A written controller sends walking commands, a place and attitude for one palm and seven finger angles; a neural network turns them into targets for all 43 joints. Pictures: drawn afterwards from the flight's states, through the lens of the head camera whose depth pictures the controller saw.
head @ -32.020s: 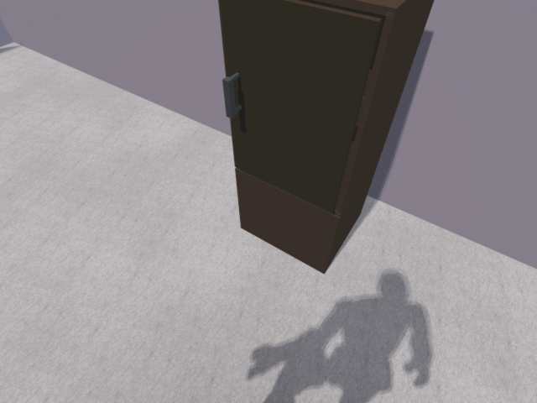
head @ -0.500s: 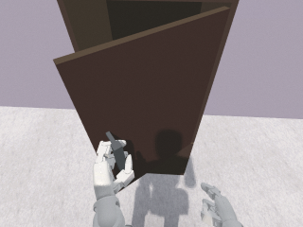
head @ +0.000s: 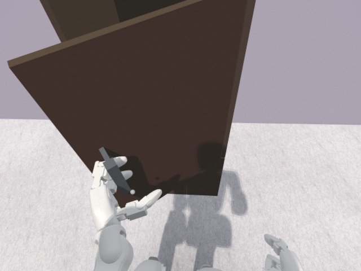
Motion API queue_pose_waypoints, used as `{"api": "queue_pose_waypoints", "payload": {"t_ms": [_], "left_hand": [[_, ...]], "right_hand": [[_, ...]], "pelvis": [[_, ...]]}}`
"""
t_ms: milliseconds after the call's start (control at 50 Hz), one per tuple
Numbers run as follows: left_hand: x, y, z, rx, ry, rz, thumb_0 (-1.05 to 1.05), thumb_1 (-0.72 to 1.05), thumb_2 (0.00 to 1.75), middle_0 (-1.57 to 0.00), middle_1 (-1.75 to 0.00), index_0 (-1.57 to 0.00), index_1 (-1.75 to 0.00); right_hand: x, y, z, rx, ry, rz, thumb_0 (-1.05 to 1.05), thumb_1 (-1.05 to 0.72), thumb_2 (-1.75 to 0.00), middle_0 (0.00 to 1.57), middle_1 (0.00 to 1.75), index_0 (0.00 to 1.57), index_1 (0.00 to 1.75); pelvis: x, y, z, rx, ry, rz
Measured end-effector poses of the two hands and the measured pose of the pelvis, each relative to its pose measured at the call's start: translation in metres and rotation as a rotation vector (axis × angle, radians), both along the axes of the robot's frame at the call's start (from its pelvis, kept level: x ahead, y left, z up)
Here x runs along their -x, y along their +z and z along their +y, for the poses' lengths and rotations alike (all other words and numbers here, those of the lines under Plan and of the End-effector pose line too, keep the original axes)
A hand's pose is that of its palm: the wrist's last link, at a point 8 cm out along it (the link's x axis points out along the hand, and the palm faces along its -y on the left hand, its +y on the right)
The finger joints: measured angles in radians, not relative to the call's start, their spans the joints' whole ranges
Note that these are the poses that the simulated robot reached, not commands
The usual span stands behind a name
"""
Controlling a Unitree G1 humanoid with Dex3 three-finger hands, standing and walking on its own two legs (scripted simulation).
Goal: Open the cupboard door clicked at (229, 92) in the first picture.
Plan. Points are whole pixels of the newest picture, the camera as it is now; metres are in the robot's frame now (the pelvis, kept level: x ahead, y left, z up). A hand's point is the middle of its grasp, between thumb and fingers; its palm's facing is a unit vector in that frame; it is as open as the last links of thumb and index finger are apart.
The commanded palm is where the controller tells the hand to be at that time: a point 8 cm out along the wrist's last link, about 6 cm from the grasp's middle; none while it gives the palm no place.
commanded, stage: open thumb and fingers to let go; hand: left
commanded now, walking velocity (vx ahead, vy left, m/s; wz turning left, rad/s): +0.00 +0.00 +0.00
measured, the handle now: (114, 171) +0.32 +0.15 +0.06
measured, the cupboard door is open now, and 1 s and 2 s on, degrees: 39 40 40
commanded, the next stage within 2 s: slide the hand sideways off the handle in 0.38 s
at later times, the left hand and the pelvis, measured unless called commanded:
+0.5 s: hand (131, 194) +0.27 +0.11 +0.05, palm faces +0.35 -0.94 -0.01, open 14.9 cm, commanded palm +0.23 +0.17 +0.05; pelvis -0.01 -0.01 +0.00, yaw +0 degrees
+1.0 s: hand (118, 219) +0.22 +0.13 +0.05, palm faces -0.10 -0.99 +0.00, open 16.3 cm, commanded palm +0.20 +0.20 +0.05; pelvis -0.01 +0.03 -0.01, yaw -1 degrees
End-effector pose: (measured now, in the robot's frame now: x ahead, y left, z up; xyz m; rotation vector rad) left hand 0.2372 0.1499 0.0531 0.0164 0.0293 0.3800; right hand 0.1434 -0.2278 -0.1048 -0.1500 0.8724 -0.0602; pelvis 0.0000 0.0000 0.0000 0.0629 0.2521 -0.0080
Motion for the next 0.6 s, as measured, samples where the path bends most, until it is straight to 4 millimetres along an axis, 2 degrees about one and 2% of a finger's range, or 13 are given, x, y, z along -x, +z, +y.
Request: {"api": "queue_pose_waypoints", "payload": {"t_ms": [100, 200, 360, 500, 600], "left_hand": [[0.0, -0.001, 0.001, 0.001, -0.003, -0.009, 0.01, -0.3, 0.38, -0.32, -1.22, -0.3, -1.19], [0.001, -0.001, 0.001, 0.01, -0.001, -0.012, 0.0, -0.42, 0.33, -0.31, -1.09, -0.27, -1.05], [0.002, -0.002, -0.001, 0.007, -0.015, -0.021, -0.01, -0.48, 0.3, -0.25, -0.75, -0.26, -0.75], [0.003, -0.001, 0.003, 0.003, -0.026, -0.02, -0.01, -0.49, 0.3, -0.34, -0.63, -0.33, -0.65], [0.007, -0.003, 0.015, -0.077, -0.21, -0.026, -0.01, -0.49, 0.3, -0.3, -0.52, -0.22, -0.56]], "right_hand": [[-0.004, -0.002, -0.001, -0.013, 0.0, -0.009, 0.01, -0.91, -0.9, 0.2, 0.3, 0.2, 0.3], [-0.011, -0.001, -0.001, -0.021, 0.004, -0.025, 0.01, -0.91, -0.9, 0.2, 0.3, 0.2, 0.3], [-0.016, 0.001, -0.003, -0.014, 0.015, -0.035, 0.01, -0.91, -0.9, 0.2, 0.3, 0.2, 0.3], [-0.015, -0.001, -0.004, -0.01, 0.019, -0.026, 0.01, -0.91, -0.9, 0.2, 0.3, 0.2, 0.3], [-0.01, -0.005, -0.006, -0.007, 0.027, -0.024, 0.01, -0.91, -0.9, 0.2, 0.3, 0.2, 0.3]], "pelvis": [[0.001, -0.001, -0.003, -0.005, -0.006, 0.001], [0.001, -0.002, -0.006, -0.008, -0.007, -0.001], [0.003, -0.002, -0.009, -0.009, -0.002, -0.002], [0.005, -0.003, -0.009, -0.005, 0.005, -0.004], [0.009, -0.007, -0.009, -0.003, 0.011, 0.002]]}}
